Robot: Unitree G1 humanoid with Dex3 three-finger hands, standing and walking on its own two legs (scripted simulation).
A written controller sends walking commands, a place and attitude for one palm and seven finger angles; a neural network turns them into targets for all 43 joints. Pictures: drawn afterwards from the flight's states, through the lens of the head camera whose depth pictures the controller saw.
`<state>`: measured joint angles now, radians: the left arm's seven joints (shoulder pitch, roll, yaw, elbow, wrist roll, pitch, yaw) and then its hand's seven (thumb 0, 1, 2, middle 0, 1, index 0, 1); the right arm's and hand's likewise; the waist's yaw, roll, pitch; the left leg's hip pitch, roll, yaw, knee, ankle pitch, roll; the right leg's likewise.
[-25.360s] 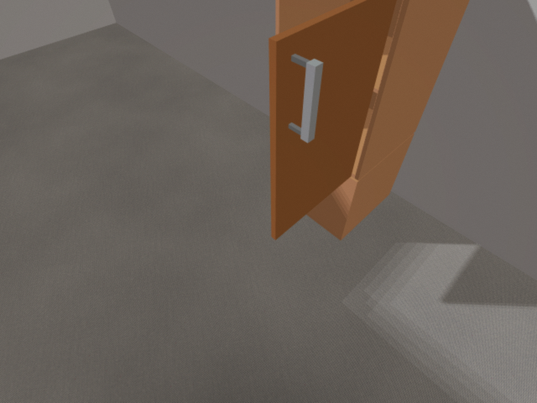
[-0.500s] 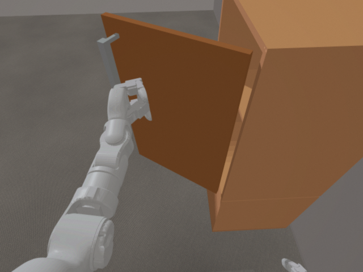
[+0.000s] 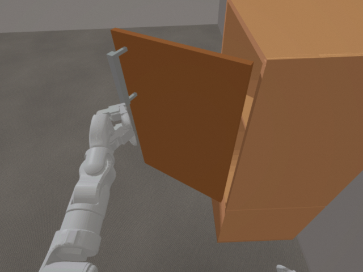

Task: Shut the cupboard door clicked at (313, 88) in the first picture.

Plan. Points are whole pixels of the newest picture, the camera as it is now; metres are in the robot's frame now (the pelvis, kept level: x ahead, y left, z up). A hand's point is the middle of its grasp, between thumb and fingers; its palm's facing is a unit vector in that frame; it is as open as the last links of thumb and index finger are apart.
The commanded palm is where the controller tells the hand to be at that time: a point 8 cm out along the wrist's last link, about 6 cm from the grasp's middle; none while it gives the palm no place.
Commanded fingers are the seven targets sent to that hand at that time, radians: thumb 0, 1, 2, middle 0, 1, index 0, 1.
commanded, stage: draw the hand back to the body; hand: left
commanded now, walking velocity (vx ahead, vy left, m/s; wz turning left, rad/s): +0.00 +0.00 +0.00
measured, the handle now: (124, 77) +0.60 +0.18 +0.14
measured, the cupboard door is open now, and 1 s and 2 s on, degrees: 57 57 57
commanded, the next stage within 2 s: step back with the hand held close in 1.26 s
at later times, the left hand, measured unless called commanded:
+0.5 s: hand (66, 175) +0.25 +0.21 +0.16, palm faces +0.27 -0.93 -0.26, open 3.5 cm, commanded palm +0.21 +0.26 +0.17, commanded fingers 0.00 0.90 0.90 -0.69 -0.84 -0.69 -0.84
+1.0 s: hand out of the picture +0.18 +0.30 +0.17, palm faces +0.48 -0.77 -0.42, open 6.9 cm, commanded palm +0.13 +0.33 +0.18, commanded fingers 0.00 0.90 0.90 -0.20 -0.30 -0.20 -0.30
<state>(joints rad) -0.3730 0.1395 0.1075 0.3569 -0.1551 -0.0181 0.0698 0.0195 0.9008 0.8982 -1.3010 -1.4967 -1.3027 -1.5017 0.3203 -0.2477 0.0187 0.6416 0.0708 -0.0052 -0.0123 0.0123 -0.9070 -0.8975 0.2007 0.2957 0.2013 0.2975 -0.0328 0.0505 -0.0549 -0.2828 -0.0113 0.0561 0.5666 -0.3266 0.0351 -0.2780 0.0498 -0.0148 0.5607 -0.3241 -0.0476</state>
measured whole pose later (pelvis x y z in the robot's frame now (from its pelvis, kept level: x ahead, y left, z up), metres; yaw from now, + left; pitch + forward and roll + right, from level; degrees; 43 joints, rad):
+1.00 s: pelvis +0.01 +0.02 +0.01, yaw +2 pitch -3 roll -1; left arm 0.50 0.36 0.36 -0.38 -0.08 -0.12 0.11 0.02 0.89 0.90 -0.31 -0.40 -0.31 -0.41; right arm 0.22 -0.25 0.00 0.63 0.03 -0.04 -0.06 0.01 -0.91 -0.90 0.20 0.30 0.20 0.30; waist 0.06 0.08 -0.01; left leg -0.11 -0.04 0.03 0.44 -0.28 0.06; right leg -0.08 0.02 -0.04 0.40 -0.27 -0.02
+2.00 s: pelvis -0.05 +0.04 +0.00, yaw +0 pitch +1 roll -2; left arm 0.54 0.42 0.44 -0.49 -0.05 -0.19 0.12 0.02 0.89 0.90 -0.21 -0.30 -0.22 -0.30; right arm 0.22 -0.24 0.00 0.52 0.03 0.03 -0.08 0.01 -0.90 -0.90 0.20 0.30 0.20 0.30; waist 0.00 0.02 0.00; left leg -0.36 -0.04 0.07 0.61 -0.27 0.10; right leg -0.33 0.02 -0.01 0.55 -0.24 0.01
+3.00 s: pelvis -0.18 +0.01 +0.00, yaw -2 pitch +4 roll -4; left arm 0.56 0.53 0.47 -0.61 -0.09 -0.26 0.07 0.02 0.89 0.90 -0.21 -0.30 -0.22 -0.30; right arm 0.05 -0.17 0.01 0.56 0.00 -0.06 -0.02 0.01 -0.90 -0.90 0.21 0.30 0.21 0.30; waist 0.00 0.02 0.05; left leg -0.53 0.06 0.05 0.41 0.01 0.05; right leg -0.12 0.10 -0.01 0.38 -0.34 -0.02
